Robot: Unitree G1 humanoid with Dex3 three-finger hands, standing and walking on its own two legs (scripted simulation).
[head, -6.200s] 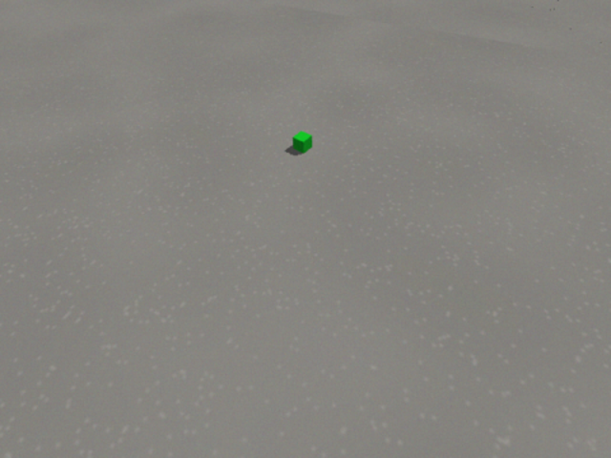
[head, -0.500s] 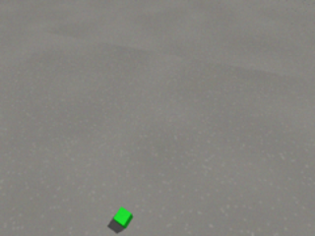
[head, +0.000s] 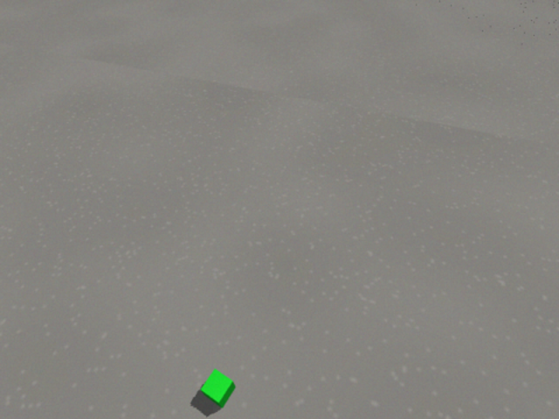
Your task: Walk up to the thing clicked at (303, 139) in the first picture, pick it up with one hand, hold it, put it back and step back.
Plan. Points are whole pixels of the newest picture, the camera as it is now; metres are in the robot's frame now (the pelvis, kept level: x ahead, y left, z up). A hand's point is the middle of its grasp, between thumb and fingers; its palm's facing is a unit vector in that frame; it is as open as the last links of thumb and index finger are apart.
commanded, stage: stand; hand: left
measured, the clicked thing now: (218, 388) +0.36 +0.25 -0.75
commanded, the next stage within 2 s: none
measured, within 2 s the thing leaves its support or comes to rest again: neither
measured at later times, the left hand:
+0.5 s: hand out of the picture +0.07 +0.25 -0.16, palm faces -0.01 -0.94 -0.35, open 7.4 cm
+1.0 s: hand out of the picture +0.07 +0.25 -0.16, palm faces -0.01 -0.94 -0.35, open 7.4 cm
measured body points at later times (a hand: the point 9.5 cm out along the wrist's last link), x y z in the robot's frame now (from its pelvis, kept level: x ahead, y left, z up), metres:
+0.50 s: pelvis +0.00 +0.00 +0.00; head +0.01 -0.01 +0.45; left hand +0.07 +0.30 -0.13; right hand +0.08 -0.30 -0.14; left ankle +0.00 +0.13 -0.75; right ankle -0.01 -0.13 -0.75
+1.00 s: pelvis +0.00 -0.01 +0.00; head +0.01 -0.01 +0.45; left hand +0.08 +0.30 -0.13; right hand +0.07 -0.31 -0.14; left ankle +0.00 +0.13 -0.75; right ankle -0.01 -0.13 -0.75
